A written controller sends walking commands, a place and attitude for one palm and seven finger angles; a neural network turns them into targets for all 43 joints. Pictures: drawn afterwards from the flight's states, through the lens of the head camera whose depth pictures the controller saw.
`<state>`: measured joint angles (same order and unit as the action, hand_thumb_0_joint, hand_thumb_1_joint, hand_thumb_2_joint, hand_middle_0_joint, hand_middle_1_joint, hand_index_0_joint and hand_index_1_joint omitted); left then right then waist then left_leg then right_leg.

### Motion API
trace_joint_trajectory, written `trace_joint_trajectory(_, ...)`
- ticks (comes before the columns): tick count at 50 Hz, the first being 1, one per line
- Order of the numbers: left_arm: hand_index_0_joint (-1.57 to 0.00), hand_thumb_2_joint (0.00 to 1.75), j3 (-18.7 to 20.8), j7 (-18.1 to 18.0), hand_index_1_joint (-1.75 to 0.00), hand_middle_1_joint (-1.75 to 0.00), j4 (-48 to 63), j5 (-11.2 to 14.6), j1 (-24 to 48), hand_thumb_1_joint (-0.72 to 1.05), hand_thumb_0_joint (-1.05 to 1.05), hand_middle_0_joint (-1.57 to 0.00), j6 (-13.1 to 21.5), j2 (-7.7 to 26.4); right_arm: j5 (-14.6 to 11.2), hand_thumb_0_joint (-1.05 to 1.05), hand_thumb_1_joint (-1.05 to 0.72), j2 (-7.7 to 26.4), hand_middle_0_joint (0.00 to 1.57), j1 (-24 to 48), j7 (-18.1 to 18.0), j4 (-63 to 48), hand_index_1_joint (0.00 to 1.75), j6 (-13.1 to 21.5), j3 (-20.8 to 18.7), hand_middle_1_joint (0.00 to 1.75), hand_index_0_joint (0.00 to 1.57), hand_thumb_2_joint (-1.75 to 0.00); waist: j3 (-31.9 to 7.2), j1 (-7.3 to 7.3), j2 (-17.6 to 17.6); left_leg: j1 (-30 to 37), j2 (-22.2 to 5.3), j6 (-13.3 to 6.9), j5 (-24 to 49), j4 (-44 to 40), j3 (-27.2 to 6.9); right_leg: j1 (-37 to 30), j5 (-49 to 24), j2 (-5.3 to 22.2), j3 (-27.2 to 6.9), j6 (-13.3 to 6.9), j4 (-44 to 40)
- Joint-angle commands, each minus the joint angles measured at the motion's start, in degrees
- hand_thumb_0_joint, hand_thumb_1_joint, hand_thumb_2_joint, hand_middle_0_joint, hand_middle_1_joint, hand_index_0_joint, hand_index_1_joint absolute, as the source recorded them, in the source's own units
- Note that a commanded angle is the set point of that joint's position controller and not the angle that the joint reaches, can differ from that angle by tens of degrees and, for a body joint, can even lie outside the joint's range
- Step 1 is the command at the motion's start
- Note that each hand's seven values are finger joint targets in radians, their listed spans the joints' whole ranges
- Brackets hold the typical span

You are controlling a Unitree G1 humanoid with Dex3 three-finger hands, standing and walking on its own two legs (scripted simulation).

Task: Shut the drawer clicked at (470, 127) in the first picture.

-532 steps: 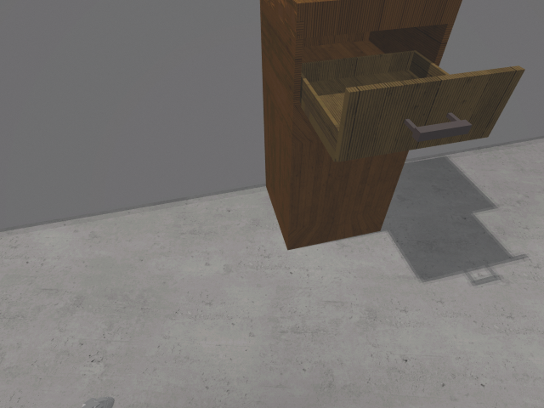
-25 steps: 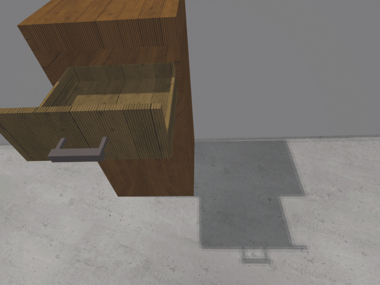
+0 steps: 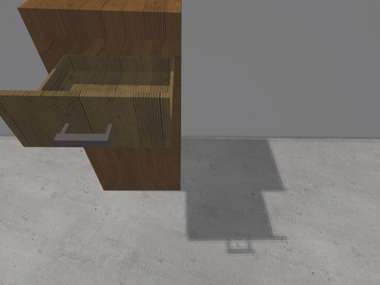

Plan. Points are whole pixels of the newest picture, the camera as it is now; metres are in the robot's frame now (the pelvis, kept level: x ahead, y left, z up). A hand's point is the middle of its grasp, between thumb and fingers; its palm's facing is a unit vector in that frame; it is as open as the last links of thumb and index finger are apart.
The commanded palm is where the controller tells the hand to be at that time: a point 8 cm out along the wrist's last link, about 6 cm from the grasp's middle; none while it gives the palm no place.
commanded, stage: look again from close up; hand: left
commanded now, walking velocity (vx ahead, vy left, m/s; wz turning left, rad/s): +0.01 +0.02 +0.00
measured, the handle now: (86, 133) +0.44 +0.28 +0.06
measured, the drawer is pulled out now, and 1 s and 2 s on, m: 0.30 0.30 0.30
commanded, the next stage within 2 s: shuffle to correct the standing spot in 0.60 s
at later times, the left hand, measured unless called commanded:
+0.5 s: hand out of the picture +0.08 +0.13 -0.17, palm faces +0.02 -0.96 -0.27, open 7.2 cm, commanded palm none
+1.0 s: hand out of the picture +0.02 +0.12 -0.18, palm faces +0.11 -0.97 -0.20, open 7.4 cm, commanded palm none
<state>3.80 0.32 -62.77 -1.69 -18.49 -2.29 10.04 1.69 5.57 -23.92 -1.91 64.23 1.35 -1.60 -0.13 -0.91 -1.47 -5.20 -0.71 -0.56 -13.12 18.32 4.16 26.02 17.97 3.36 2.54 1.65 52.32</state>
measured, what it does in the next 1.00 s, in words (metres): steps on the spot: right foot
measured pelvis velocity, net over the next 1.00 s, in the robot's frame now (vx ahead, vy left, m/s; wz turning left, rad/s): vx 0.05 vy -0.05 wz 0.03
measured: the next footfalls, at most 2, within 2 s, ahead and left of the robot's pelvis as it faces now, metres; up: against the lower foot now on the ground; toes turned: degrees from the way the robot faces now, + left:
right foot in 0.12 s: +0.07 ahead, -0.14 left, +0.00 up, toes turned -4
left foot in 1.06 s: +0.12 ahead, +0.08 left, +0.00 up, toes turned +6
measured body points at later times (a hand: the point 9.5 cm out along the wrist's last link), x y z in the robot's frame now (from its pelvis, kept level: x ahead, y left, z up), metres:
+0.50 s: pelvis +0.05 -0.05 -0.01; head +0.05 -0.09 +0.43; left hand +0.08 +0.18 -0.15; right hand +0.05 -0.26 -0.19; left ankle +0.00 +0.07 -0.75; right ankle +0.03 -0.14 -0.75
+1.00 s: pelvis +0.05 -0.05 -0.01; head +0.07 -0.06 +0.44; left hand +0.02 +0.17 -0.16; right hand +0.06 -0.27 -0.17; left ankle +0.05 +0.07 -0.73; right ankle +0.03 -0.14 -0.75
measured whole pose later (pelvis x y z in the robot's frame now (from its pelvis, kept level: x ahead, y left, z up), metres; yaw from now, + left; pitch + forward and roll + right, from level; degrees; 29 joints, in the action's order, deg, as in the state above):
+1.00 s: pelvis +0.05 -0.05 -0.01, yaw +2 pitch -2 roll +0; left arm 1.9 -1.7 -62.2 -1.8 -19.3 1.6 6.7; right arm 1.3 9.7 -16.8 -0.2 62.9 -0.6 -0.7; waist 3.2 1.9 1.4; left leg -16.7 -1.6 -0.6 -24.4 39.8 3.4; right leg 8.6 16.6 0.1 5.9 -2.8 26.7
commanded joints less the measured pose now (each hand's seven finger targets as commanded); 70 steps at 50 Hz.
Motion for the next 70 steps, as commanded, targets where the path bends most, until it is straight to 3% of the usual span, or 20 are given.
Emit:
trace_joint_trajectory(1,-0.2,0.9,-0.6,0.1,-0.3,-0.3,5.72,0.51,6.55,0.9,0.0,-0.2,2.37,0.12,0.21,0.0,-0.9,9.45,0.2,-3.0,-0.86,-0.77,0.3,0.57,-1.93,0.3,0.2,-0.9,5.55,-1.77,10.38,-1.76,-15.62,-9.29,1.43,-5.42,-12.24,-0.54,4.97,-0.1,1.9,0.03,-14.55)
trace_joint_trajectory(3,-0.2,0.9,-0.75,-0.26,-0.3,-0.3,3.05,0.68,0.6,0.9,0.0,-0.2,2.95,0.13,-0.24,0.0,-0.9,9.23,0.2,-1.5,-0.8,-0.34,0.3,0.4,-1.64,0.3,0.2,-0.9,2.57,1.03,7.92,-5.95,-12.96,-6.61,5.59,1.09,-9.42,-12.29,-3.21,-1.98,2.95,-0.25,-24.57)
trace_joint_trajectory(4,-0.2,0.9,-1.82,-3.33,-0.3,-0.3,-3.08,0.84,-8.69,0.9,0.0,-0.2,3.85,3.05,-1.19,0.0,-0.9,11.53,0.2,10.16,0.36,-4.39,0.3,1.7,-1.23,0.3,0.2,-0.9,5.07,7.38,5.29,-16.87,-10.09,-1.68,5.82,14.8,-0.94,-18.05,-14.29,3.59,-5.82,-3.79,-24.72)
trace_joint_trajectory(5,-0.2,0.9,-1.12,-2.85,-0.3,-0.3,-1.0,0.44,-9.21,0.9,0.0,-0.2,4.99,7.78,-0.32,0.0,-0.9,3.71,0.2,8.15,1.22,-7.36,0.3,0.81,-0.22,0.3,0.2,-0.9,5.53,4.76,-9.61,-21.43,-1.73,-0.11,-14.85,23.0,0.38,-14.05,-5.84,10.18,-16.82,-5.83,-34.96)
trace_joint_trajectory(6,-0.2,0.9,-1.55,-2.91,-0.3,-0.3,0.47,0.31,-6.67,0.9,0.0,-0.2,5.67,6.27,-0.07,0.0,-0.9,3.3,0.2,5.37,1.49,-7.41,0.3,0.31,0.24,0.3,0.2,-0.9,3.62,2.21,-5.87,-19.36,-2.15,-0.22,-17.0,28.9,-1.77,-12.73,-7.54,13.9,-18.68,-10.15,-36.71)
trace_joint_trajectory(8,-0.2,0.9,-1.56,-2.96,-0.3,-0.3,2.13,-0.01,-0.69,0.9,0.0,-0.2,5.8,6.98,-0.38,0.0,-0.9,1.41,0.2,0.07,1.87,-5.94,0.3,-0.26,0.64,0.3,0.2,-0.9,-3.79,-1.44,0.58,-12.99,-0.9,0.07,-15.59,27.94,-0.68,-13.62,-13.31,9.93,-12.11,-11.59,-34.35)
trace_joint_trajectory(10,-0.2,0.9,-1.38,-3.31,-0.3,-0.3,2.25,0.73,2.53,0.9,0.0,-0.2,5.8,5.01,-0.55,0.0,-0.9,3.72,0.2,-3.25,1.46,-4.52,0.3,-0.29,0.71,0.3,0.2,-0.9,-5.62,-2.73,-15.23,-9.91,-2.18,0.09,-11.0,21.62,-1.78,-13.85,-17.24,8.17,-8.32,-10.24,-29.77)
trace_joint_trajectory(11,-0.2,0.9,-1.79,-3.36,-0.3,-0.3,2.61,1.01,3.81,0.9,0.0,-0.2,5.27,3.87,-0.67,0.0,-0.9,3.97,0.2,-4.64,1.22,-3.92,0.3,-0.06,0.8,0.3,0.2,-0.9,-4.56,-3.16,-13.37,-6.03,-2.0,0.32,-6.37,15.51,-1.53,-11.86,-13.42,7.01,-6.96,-9.05,-28.15)
trace_joint_trajectory(15,-0.2,0.9,-2.77,-3.04,-0.3,-0.3,2.67,1.2,2.89,0.9,0.0,-0.2,3.76,0.57,-0.04,0.0,-0.9,7.28,0.2,-0.09,0.22,-3.34,0.3,0.68,1.25,0.3,0.2,-0.9,4.66,0.61,17.09,-11.0,-10.87,-4.12,19.13,3.08,-10.67,-12.25,-1.44,-1.41,0.03,-3.78,-19.3)
trace_joint_trajectory(21,-0.2,0.9,-2.77,-2.68,-0.3,-0.3,0.71,1.26,0.45,0.9,0.0,-0.2,4.87,3.32,-0.75,0.0,-0.9,6.19,0.2,0.29,-0.35,-3.02,0.3,-0.01,1.45,0.3,0.2,-0.9,4.26,-0.28,-1.73,-6.62,-5.05,-0.68,7.65,7.12,-4.26,-14.69,-24.67,3.84,-5.47,-5.64,-25.03)
trace_joint_trajectory(36,-0.2,0.9,-2.3,-2.79,-0.3,-0.3,0.58,1.11,-0.76,0.9,0.0,-0.2,4.78,4.9,-0.99,0.0,-0.9,6.38,0.2,1.77,-0.29,-0.2,0.3,-0.52,1.56,0.3,0.2,-0.9,1.74,0.43,-0.32,-4.71,-4.12,0.32,3.37,6.08,-2.5,-19.96,-27.3,5.11,-6.59,-6.0,-28.33)
trace_joint_trajectory(44,-0.2,0.9,0.11,-2.81,-0.3,-0.3,1.38,-0.1,-5.6,0.9,0.0,-0.2,4.49,7.21,-0.54,0.0,-0.9,6.48,0.2,6.49,0.8,-3.2,0.3,-1.0,0.75,0.3,0.2,-0.9,7.61,3.81,-3.44,-21.61,-2.68,-0.07,-16.48,25.44,-2.13,-21.38,-8.57,15.93,-20.62,-15.37,-39.02)
trace_joint_trajectory(52,-0.2,0.9,0.54,-1.9,-0.3,-0.3,3.98,0.27,0.35,0.9,0.0,-0.2,3.32,6.39,-0.34,0.0,-0.9,5.87,0.2,-1.82,1.54,-2.78,0.3,-0.49,0.3,0.3,0.2,-0.9,5.65,-1.26,0.32,0.56,-0.32,-0.13,-3.49,7.94,0.53,-2.41,10.78,7.27,-6.05,-8.97,-29.84)
trace_joint_trajectory(54,-0.2,0.9,-0.16,-1.48,-0.3,-0.3,6.25,0.11,1.16,0.9,0.0,-0.2,2.55,1.68,0.64,0.0,-0.9,12.15,0.2,-7.45,0.96,-2.73,0.3,-0.58,-1.15,0.3,0.2,-0.9,6.18,-3.21,19.23,-0.05,-14.17,-7.26,-19.0,-5.06,-20.17,6.4,17.5,-3.28,5.5,-4.48,-8.11)
trace_joint_trajectory(55,-0.2,0.9,-0.51,-1.38,-0.3,-0.3,7.67,-0.11,2.72,0.9,0.0,-0.2,2.74,1.45,0.43,0.0,-0.9,12.99,0.2,-7.87,0.82,-3.33,0.3,-0.93,-1.28,0.3,0.2,-0.9,7.03,-3.4,17.25,-1.94,-17.97,-11.89,-21.7,-9.35,-26.81,9.54,18.81,-3.75,3.72,-4.83,2.35)
trace_joint_trajectory(59,-0.2,0.9,-0.77,-0.74,-0.3,-0.3,5.69,-0.09,0.49,0.9,0.0,-0.2,3.04,0.59,-0.04,0.0,-0.9,8.7,0.2,2.64,0.85,-6.04,0.3,0.69,0.14,0.3,0.2,-0.9,6.69,1.75,5.94,-10.41,-14.48,-11.95,-11.25,-9.42,-18.08,5.38,7.45,1.13,-0.03,-5.21,11.57)
trace_joint_trajectory(66,-0.2,0.9,-1.51,-1.21,-0.3,-0.3,5.89,0.0,-2.5,0.9,0.0,-0.2,3.67,-1.04,-0.06,0.0,-0.9,9.55,0.2,1.16,1.13,-5.27,0.3,0.48,-0.05,0.3,0.2,-0.9,3.38,3.17,3.44,-14.66,-10.75,-10.62,-4.44,-1.27,-8.46,-13.09,3.4,-1.1,3.61,-3.7,-15.47)
trace_joint_trajectory(67,-0.2,0.9,-1.12,-1.39,-0.3,-0.3,4.95,-0.12,-5.78,0.9,0.0,-0.2,4.08,-0.14,-0.27,0.0,-0.9,9.15,0.2,2.07,1.23,-5.37,0.3,0.28,-0.05,0.3,0.2,-0.9,2.72,5.06,0.63,-18.36,-8.59,-8.56,-7.98,4.09,-6.28,-19.62,0.07,-0.32,2.09,-3.85,-22.36)
trace_joint_trajectory(69,-0.2,0.9,1.13,-2.33,-0.3,-0.3,3.86,-0.41,-12.43,0.9,0.0,-0.2,4.92,9.61,-0.62,0.0,-0.9,5.98,0.2,4.05,1.89,-8.21,0.3,0.32,-0.01,0.3,0.2,-0.9,2.85,7.29,-18.42,-36.08,2.19,-1.21,-19.33,29.2,3.24,-30.45,4.69,23.16,-31.98,-13.16,-39.58)
trace_joint_trajectory(70,-0.2,0.9,1.25,-2.49,-0.3,-0.3,3.94,0.27,-12.45,0.9,0.0,-0.2,5.04,10.0,0.47,0.0,-0.9,9.02,0.2,6.54,1.98,-8.93,0.3,-0.05,-0.74,0.3,0.2,-0.9,5.09,6.62,-8.19,-35.42,-0.57,-0.31,-18.88,38.74,-2.62,-24.11,2.71,26.05,-33.41,-16.46,-42.31)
